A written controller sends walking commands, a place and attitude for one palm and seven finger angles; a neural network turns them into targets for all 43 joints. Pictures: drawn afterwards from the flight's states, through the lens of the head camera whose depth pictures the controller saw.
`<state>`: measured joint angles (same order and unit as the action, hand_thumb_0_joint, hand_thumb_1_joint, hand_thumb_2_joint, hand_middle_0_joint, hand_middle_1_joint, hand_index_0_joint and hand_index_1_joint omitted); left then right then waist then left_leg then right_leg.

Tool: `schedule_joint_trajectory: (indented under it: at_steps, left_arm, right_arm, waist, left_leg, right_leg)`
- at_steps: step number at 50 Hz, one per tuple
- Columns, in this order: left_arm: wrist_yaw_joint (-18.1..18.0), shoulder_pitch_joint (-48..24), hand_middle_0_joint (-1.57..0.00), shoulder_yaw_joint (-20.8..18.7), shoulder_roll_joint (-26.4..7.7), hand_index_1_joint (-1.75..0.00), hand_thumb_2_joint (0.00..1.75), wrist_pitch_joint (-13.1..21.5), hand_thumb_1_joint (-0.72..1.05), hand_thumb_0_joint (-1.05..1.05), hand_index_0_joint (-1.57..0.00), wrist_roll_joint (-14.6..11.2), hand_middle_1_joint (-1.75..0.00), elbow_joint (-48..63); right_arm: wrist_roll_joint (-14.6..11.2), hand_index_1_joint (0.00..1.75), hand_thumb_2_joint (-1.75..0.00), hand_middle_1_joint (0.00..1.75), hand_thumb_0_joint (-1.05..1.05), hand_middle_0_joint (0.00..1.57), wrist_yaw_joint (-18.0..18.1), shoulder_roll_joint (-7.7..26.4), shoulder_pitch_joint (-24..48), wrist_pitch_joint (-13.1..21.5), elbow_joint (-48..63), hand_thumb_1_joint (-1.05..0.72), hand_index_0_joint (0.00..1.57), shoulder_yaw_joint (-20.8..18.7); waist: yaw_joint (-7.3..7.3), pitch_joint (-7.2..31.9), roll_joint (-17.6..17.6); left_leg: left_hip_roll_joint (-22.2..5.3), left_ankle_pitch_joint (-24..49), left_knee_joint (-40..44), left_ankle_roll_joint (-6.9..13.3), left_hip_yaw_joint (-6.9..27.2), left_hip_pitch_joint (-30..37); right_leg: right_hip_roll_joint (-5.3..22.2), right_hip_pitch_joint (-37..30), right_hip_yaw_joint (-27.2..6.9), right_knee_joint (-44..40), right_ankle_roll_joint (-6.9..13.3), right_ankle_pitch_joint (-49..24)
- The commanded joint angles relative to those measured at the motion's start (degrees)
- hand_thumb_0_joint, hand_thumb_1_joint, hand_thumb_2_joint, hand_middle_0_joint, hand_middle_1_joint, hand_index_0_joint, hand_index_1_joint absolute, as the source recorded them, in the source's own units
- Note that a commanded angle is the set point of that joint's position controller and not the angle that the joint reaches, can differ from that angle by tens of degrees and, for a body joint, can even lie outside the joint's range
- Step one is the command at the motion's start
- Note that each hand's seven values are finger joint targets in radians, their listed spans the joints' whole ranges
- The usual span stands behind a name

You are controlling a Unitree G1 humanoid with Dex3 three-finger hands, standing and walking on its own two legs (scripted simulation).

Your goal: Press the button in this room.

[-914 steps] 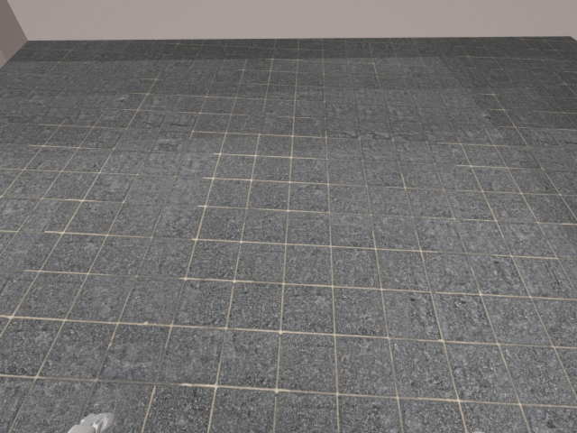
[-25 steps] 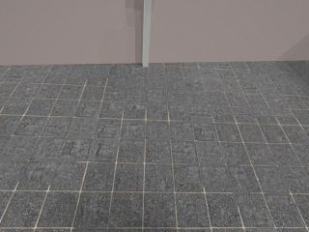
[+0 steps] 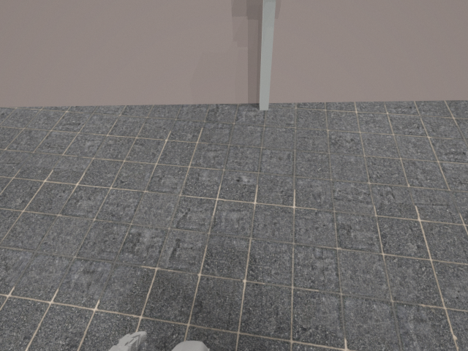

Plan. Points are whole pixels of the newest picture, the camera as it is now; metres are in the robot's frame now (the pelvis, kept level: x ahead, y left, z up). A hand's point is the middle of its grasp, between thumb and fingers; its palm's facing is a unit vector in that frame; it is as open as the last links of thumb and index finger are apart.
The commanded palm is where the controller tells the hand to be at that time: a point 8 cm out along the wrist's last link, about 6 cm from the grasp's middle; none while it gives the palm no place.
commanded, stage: turn or walk to find it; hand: left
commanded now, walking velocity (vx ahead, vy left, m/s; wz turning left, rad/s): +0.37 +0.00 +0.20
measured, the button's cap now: out of the picture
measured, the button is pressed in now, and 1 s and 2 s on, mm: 0 0 0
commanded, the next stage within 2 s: stand and wait in 0.74 s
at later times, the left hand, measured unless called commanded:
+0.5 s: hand (131, 332) +0.18 +0.23 -0.17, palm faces +0.14 -0.98 -0.15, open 7.4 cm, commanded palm none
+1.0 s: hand (178, 189) +0.52 +0.18 -0.15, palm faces +0.08 -0.97 -0.22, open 7.3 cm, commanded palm none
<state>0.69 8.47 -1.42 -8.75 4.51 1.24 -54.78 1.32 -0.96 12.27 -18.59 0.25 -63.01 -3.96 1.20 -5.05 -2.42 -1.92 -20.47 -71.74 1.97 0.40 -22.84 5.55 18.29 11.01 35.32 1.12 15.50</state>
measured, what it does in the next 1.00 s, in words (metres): walks ahead: left foot, then right foot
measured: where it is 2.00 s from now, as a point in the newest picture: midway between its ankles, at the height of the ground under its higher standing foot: (238, 274)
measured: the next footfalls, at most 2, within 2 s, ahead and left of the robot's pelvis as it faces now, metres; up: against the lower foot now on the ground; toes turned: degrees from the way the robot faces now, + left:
left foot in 0.32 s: +0.27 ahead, +0.15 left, +0.00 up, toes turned +14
right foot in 0.84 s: +0.55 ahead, -0.08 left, +0.00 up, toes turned -5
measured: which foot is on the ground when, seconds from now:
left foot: up 0.00-0.30, down 0.32-0.84, up 0.86-1.00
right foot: down 0.00-0.34, up 0.36-0.82, down 0.84-1.00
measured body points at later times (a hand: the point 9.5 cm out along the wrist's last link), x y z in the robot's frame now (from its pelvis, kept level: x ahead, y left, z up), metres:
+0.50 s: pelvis +0.22 +0.06 +0.01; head +0.25 +0.08 +0.46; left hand +0.17 +0.28 -0.16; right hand +0.32 -0.17 -0.13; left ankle +0.23 +0.14 -0.73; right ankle +0.19 -0.09 -0.64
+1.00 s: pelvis +0.44 +0.00 +0.00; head +0.48 -0.02 +0.45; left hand +0.52 +0.24 -0.13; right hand +0.43 -0.22 -0.17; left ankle +0.36 +0.15 -0.64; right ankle +0.51 -0.08 -0.73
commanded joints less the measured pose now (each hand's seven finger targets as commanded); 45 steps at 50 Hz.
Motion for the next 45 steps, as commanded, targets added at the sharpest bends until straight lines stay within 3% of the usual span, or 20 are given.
schedule_joint_trajectory:
  at_steps: [1, 6, 10, 12, 13, 15, 16, 17, 18, 21, 23, 27, 32, 37, 38, 40, 41, 42, 43, 45]
  left_arm:
    - [-1.19, 7.08, -0.2, -2.04, -7.32, -0.3, 0.9, 0.45, 0.9, 0.0, -0.2, 0.52, -0.3, -1.97]
    - [-1.22, 9.85, -0.2, -2.22, -8.1, -0.3, 0.9, 1.12, 0.9, 0.0, -0.2, 0.44, -0.3, -4.18]
    - [-1.17, 14.41, -0.2, -2.02, -9.29, -0.3, 0.9, 0.71, 0.9, 0.0, -0.2, 0.26, -0.3, -6.45]
    - [-1.19, 14.81, -0.2, -2.25, -10.16, -0.3, 0.9, 0.32, 0.9, 0.0, -0.2, 0.34, -0.3, -7.07]
    - [-1.22, 14.42, -0.2, -2.4, -10.48, -0.3, 0.9, 0.13, 0.9, 0.0, -0.2, 0.31, -0.3, -7.23]
    - [-1.21, 13.02, -0.2, -2.37, -10.39, -0.3, 0.9, -0.2, 0.9, 0.0, -0.2, -0.17, -0.3, -7.09]
    - [-0.71, 15.15, -0.2, -2.03, -7.28, -0.3, 0.9, -0.37, 0.9, 0.0, -0.2, -0.49, -0.3, -6.32]
    - [-0.25, 13.57, -0.2, -1.25, -5.66, -0.3, 0.9, -0.19, 0.9, 0.0, -0.2, -0.78, -0.3, -4.03]
    - [-0.82, 10.3, -0.2, -1.31, -6.28, -0.3, 0.9, -0.6, 0.9, 0.0, -0.2, -0.68, -0.3, -3.14]
    - [0.17, 5.86, -0.2, -1.71, -5.66, -0.3, 0.9, -0.82, 0.9, 0.0, -0.2, -0.02, -0.3, -4.29]
    - [0.23, 9.14, -0.2, -1.65, -3.41, -0.3, 0.9, -2.01, 0.9, 0.0, -0.2, 0.45, -0.3, -5.21]
    - [0.5, 7.93, -0.2, -2.18, -3.13, -0.3, 0.9, -3.4, 0.9, 0.0, -0.2, 0.56, -0.3, -3.63]
    - [1.05, -1.81, -0.2, -2.17, -3.66, -0.3, 0.9, -3.41, 0.9, 0.0, -0.2, 0.27, -0.3, 0.39]
    - [1.31, -6.55, -0.2, -2.06, -4.07, -0.3, 0.9, -2.57, 0.9, 0.0, -0.2, 0.04, -0.3, 2.55]
    - [1.21, -5.16, -0.2, -2.01, -4.26, -0.3, 0.9, -2.42, 0.9, 0.0, -0.2, 0.06, -0.3, 2.12]
    - [0.8, 6.9, -0.2, -2.44, -6.37, -0.3, 0.9, -1.43, 0.9, 0.0, -0.2, 0.28, -0.3, -1.76]
    - [0.12, 15.83, -0.2, -3.31, -10.34, -0.3, 0.9, -0.6, 0.9, 0.0, -0.2, 0.59, -0.3, -4.68]
    - [-0.74, 22.33, -0.2, -4.82, -16.71, -0.3, 0.9, -0.14, 0.9, 0.0, -0.2, 0.6, -0.3, -6.48]
    - [-0.86, 20.82, -0.2, -4.63, -18.01, -0.3, 0.9, -0.08, 0.9, 0.0, -0.2, -0.85, -0.3, -6.53]
    - [-1.32, 10.0, -0.2, -3.13, -12.8, -0.3, 0.9, -0.6, 0.9, 0.0, -0.2, -0.78, -0.3, -3.77]
  right_arm:
    - [0.21, 0.3, -0.9, 0.3, 0.0, 0.2, -0.61, -0.33, -0.65, 0.47, 4.53, -0.9, 0.2, -0.27]
    - [0.14, 0.3, -0.9, 0.3, 0.0, 0.2, -1.57, -1.29, 6.06, 0.64, 7.03, -0.9, 0.2, 0.06]
    - [0.11, 0.3, -0.9, 0.3, 0.0, 0.2, -1.95, -1.37, 13.24, 1.58, 9.04, -0.9, 0.2, 0.82]
    - [-0.01, 0.3, -0.9, 0.3, 0.0, 0.2, -1.83, -0.61, 13.32, 2.04, 9.32, -0.9, 0.2, 0.7]
    - [0.03, 0.3, -0.9, 0.3, 0.0, 0.2, -1.69, -0.04, 12.11, 2.23, 9.06, -0.9, 0.2, 0.57]
    - [0.52, 0.3, -0.9, 0.3, 0.0, 0.2, -0.95, 3.49, 1.08, 3.06, 5.78, -0.9, 0.2, -0.44]
    - [1.12, 0.3, -0.9, 0.3, 0.0, 0.2, -0.17, 10.08, -7.09, 3.49, 3.96, -0.9, 0.2, -2.1]
    - [0.47, 0.3, -0.9, 0.3, 0.0, 0.2, 0.62, 14.78, -12.71, 3.25, 2.35, -0.9, 0.2, -3.07]
    - [-0.05, 0.3, -0.9, 0.3, 0.0, 0.2, 1.26, 14.55, -11.15, 3.02, 1.62, -0.9, 0.2, -2.8]
    - [-0.07, 0.3, -0.9, 0.3, 0.0, 0.2, 1.38, 6.35, -1.27, 3.88, 4.12, -0.9, 0.2, -0.81]
    - [-0.16, 0.3, -0.9, 0.3, 0.0, 0.2, 1.51, 4.33, 0.23, 4.65, 4.01, -0.9, 0.2, -0.23]
    - [-0.44, 0.3, -0.9, 0.3, 0.0, 0.2, 1.69, 3.38, -0.16, 5.04, 3.88, -0.9, 0.2, -0.46]
    - [-0.37, 0.3, -0.9, 0.3, 0.0, 0.2, 1.89, 4.03, -3.77, 5.15, 2.42, -0.9, 0.2, -0.68]
    - [0.29, 0.3, -0.9, 0.3, 0.0, 0.2, 2.0, 5.31, -5.74, 4.61, 0.97, -0.9, 0.2, -1.11]
    - [0.3, 0.3, -0.9, 0.3, 0.0, 0.2, 2.09, 5.57, -5.55, 4.34, 0.67, -0.9, 0.2, -1.08]
    - [-0.07, 0.3, -0.9, 0.3, 0.0, 0.2, 2.22, 5.82, -4.95, 4.06, 0.32, -0.9, 0.2, -0.77]
    - [-0.52, 0.3, -0.9, 0.3, 0.0, 0.2, 1.87, 4.62, -5.33, 4.15, 0.33, -0.9, 0.2, -0.61]
    - [-1.33, 0.3, -0.9, 0.3, 0.0, 0.2, 1.72, 0.49, -7.88, 4.33, 1.7, -0.9, 0.2, 0.25]
    - [-1.67, 0.3, -0.9, 0.3, 0.0, 0.2, 2.23, 1.85, -7.46, 3.38, 1.86, -0.9, 0.2, 0.48]
    - [-1.07, 0.3, -0.9, 0.3, 0.0, 0.2, 2.03, 0.54, -2.44, 2.47, 2.08, -0.9, 0.2, 0.37]
  waist:
    - [-0.3, 1.18, 11.48]
    - [-0.99, -0.85, 9.01]
    - [-3.86, -1.09, 8.56]
    - [-3.54, -0.82, 8.35]
    - [-2.5, -0.52, 8.95]
    - [3.17, 5.62, 3.18]
    - [5.83, 12.37, -10.57]
    - [7.16, 13.49, -17.79]
    - [6.68, 14.32, -14.52]
    - [2.06, 3.52, -0.43]
    - [-0.43, 3.77, -1.97]
    - [-1.89, 1.43, -3.02]
    - [-0.34, -1.45, -3.12]
    - [0.88, -0.96, -4.36]
    - [0.12, -0.79, -3.86]
    - [-5.4, 4.99, 0.22]
    - [-8.85, 10.54, 6.35]
    - [-9.04, 16.99, 19.95]
    - [-7.72, 19.79, 18.81]
    - [-4.9, 9.11, 9.23]
  left_leg:
    - [-4.91, 7.18, 2.37, -1.94, 0.7, -8.29]
    - [-6.29, 10.84, 19.18, -3.38, -3.28, -9.78]
    - [-4.44, 10.36, 31.17, -2.49, -6.54, -7.98]
    - [-3.9, 8.06, 34.11, -1.56, -7.35, -4.53]
    - [-3.48, 7.39, 35.98, -1.19, -7.89, -1.48]
    - [-0.95, 9.04, 43.08, -0.08, -8.9, 17.7]
    - [-11.26, 7.43, 47.09, 3.28, 6.46, 32.19]
    - [-22.09, 12.64, 53.63, 7.92, 23.56, 38.3]
    - [-24.44, 9.06, 56.01, 9.17, 24.9, 36.29]
    - [-19.48, 10.55, 58.32, 7.01, 13.13, 18.88]
    - [-15.83, 13.4, 59.84, 5.63, 5.76, 15.1]
    - [-14.0, 14.21, 62.8, 6.6, 1.8, 14.42]
    - [-13.58, 20.74, 62.41, 7.05, -0.37, 19.13]
    - [-14.67, 27.23, 57.49, 6.03, -1.67, 22.18]
    - [-14.17, 31.63, 55.03, 5.49, -2.28, 21.81]
    - [-10.99, 41.6, 40.06, 2.6, -4.63, 19.35]
    - [-7.67, 33.04, 26.3, 0.35, -6.44, 10.27]
    - [1.35, -4.01, 7.84, -2.17, -8.08, -4.4]
    - [0.91, -14.25, -0.68, -2.29, -0.32, -3.86]
    - [-2.85, -7.59, -3.53, -2.53, 1.56, -6.77]
  right_leg:
    - [13.77, -2.25, -11.07, -24.8, 2.17, 3.63]
    - [12.73, -6.54, -4.83, -25.71, 3.91, -4.38]
    - [13.02, -13.52, -4.26, -23.32, 4.57, -11.16]
    - [14.36, -14.85, -4.52, -21.28, 4.94, -13.1]
    - [14.44, -14.57, -3.8, -19.29, 4.61, -14.47]
    - [10.35, -8.78, 1.36, -1.73, 2.17, -21.85]
    - [3.71, 2.96, 3.57, 15.99, -1.03, -9.51]
    - [-2.11, 16.19, 0.18, 30.05, -2.4, 17.62]
    - [-0.52, 19.76, -6.44, 37.13, -1.66, 17.82]
    - [4.81, 18.35, -9.04, 36.01, -1.81, 6.5]
    - [4.67, 14.62, -8.53, 32.9, -2.57, 2.74]
    - [4.99, 18.1, -8.19, 29.48, -4.01, -4.39]
    - [4.62, 20.59, -6.97, 16.2, -4.64, -7.52]
    - [1.7, 13.13, -4.53, 2.38, -2.29, -5.12]
    - [0.27, 9.54, -3.43, 0.74, -1.67, -5.0]
    - [-3.01, -7.24, -1.31, -6.13, -0.73, -10.26]
    - [2.44, -22.2, -6.67, -6.26, 0.82, -20.69]
    - [19.83, -34.71, -28.37, -7.69, 7.12, -41.96]
    - [23.63, -29.81, -31.41, -11.67, 10.97, -47.48]
    - [19.33, -16.64, -24.83, -14.41, 10.13, -34.97]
